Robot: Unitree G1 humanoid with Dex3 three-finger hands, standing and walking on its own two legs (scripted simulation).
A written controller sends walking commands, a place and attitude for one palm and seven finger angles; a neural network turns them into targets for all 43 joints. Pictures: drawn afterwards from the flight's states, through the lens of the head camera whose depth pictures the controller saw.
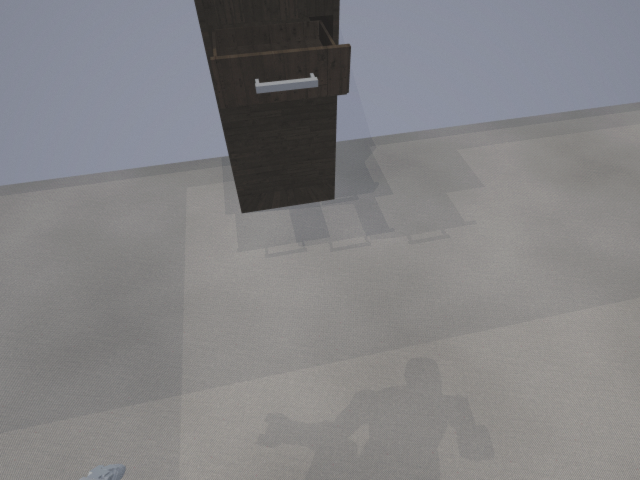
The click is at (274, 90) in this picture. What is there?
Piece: drawer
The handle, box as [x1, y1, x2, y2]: [255, 73, 317, 93]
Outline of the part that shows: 317,79 312,73 310,73 309,78 263,83 259,83 258,79 255,79 255,87 257,93 317,86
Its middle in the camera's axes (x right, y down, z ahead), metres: -0.10 -0.44 +1.09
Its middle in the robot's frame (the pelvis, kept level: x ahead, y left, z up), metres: +1.11 +0.16 -0.04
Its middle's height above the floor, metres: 0.73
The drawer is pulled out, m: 0.24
